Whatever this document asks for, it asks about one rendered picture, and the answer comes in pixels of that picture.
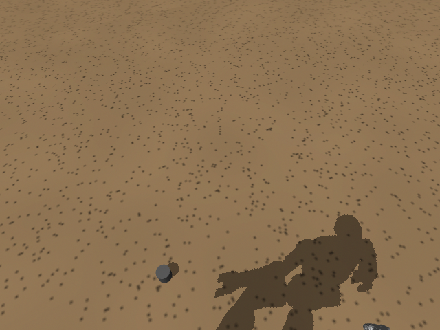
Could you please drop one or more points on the tin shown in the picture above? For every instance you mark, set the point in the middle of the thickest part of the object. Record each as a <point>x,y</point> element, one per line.
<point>163,273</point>

